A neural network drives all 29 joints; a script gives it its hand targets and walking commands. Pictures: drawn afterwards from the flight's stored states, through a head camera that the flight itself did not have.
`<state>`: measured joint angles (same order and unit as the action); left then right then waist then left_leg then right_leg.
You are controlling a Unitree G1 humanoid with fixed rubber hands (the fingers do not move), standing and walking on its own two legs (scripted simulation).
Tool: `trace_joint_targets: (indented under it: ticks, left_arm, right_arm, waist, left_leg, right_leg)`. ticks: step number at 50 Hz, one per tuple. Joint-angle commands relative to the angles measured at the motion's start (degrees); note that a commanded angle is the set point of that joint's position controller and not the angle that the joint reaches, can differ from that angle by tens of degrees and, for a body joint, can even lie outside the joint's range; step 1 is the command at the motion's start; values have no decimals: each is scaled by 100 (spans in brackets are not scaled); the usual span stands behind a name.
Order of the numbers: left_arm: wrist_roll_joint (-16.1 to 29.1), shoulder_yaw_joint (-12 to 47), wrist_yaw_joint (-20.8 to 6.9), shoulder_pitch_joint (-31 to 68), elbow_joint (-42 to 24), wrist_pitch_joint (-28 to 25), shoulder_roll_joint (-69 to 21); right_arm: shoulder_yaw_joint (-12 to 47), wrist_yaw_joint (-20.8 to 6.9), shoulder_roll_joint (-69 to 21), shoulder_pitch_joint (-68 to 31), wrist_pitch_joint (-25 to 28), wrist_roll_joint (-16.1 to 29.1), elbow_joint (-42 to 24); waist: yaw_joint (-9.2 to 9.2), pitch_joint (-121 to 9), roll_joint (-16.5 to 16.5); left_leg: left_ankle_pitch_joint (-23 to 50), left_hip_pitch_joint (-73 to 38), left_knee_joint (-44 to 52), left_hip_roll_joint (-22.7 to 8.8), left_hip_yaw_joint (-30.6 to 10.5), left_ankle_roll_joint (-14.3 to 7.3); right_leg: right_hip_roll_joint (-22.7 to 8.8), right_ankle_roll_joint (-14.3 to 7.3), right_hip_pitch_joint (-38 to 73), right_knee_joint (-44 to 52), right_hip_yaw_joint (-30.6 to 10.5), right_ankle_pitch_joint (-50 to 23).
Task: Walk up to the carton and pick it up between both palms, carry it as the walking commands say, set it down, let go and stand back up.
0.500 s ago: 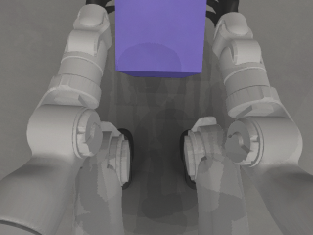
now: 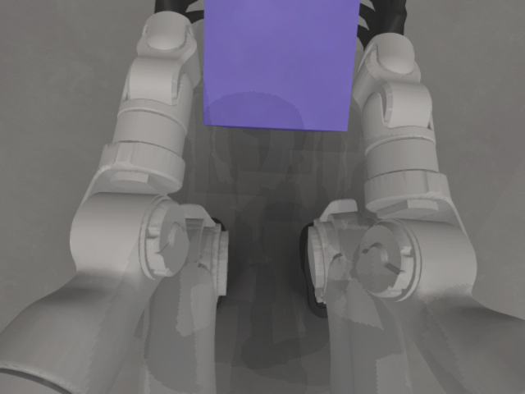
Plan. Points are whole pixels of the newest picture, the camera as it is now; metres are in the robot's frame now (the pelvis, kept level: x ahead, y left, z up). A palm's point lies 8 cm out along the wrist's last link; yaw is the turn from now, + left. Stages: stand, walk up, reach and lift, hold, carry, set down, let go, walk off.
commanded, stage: reach and lift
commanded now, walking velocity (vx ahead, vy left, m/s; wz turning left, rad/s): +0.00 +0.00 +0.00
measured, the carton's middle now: (275, 58) +0.52 -0.01 -0.19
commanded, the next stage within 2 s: none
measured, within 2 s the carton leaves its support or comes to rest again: neither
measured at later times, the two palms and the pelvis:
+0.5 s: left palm (164, 0) +0.54 +0.11 -0.06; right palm (408, 20) +0.52 -0.13 -0.06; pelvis +0.00 +0.00 +0.04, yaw +0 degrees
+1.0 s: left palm out of the picture +0.51 +0.11 +0.02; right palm (460, 10) +0.49 -0.13 +0.03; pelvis +0.00 +0.00 +0.09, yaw +0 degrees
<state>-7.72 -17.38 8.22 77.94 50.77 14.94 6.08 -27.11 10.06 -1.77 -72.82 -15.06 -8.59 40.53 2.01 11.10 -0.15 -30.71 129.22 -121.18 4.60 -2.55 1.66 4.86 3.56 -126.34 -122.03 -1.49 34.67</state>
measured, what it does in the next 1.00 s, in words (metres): rises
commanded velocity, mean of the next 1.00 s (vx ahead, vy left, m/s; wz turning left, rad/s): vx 0.00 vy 0.00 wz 0.00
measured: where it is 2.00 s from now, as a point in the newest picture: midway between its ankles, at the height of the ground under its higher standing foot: (264, 283)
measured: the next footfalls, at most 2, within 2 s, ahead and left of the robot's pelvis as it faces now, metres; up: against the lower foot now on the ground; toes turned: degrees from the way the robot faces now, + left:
none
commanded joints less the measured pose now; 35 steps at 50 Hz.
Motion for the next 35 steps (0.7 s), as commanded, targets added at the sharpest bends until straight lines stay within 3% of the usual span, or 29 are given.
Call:
trace_joint_targets:
  ticks: [1, 8, 35]
  left_arm:
    - [462, 2253, -1479, 3210, -200, -36, -6079]
    - [224, 1991, -1450, 2919, -168, -17, -6160]
    - [121, 2063, -1412, 2630, -391, 263, -6674]
  right_arm:
    - [2949, -1699, -5530, -3937, -51, 581, 106]
    - [2705, -1807, -5661, -3490, -129, 360, 291]
    - [2839, -1755, -6147, -3141, -427, 246, 27]
  waist:
    - [143, -7140, 415]
    - [141, -6939, 437]
    - [131, -7432, 349]
  left_leg:
    - [1467, -4191, 1018, 606, 647, -67]
    - [1628, -4132, 1258, 658, 596, -65]
    - [1620, -4750, 2077, 695, 585, -27]
  right_leg:
    - [586, -100, 2944, 1177, 705, -1575]
    - [635, -107, 2817, 1375, 664, -1710]
    - [689, -74, 3704, 2226, 591, -1805]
